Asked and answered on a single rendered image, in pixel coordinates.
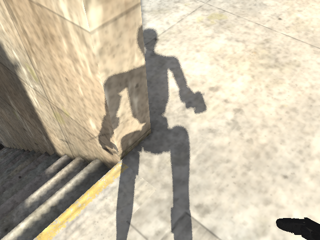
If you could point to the stairs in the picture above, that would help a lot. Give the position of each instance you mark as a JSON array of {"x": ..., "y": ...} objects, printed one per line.
[{"x": 36, "y": 188}]

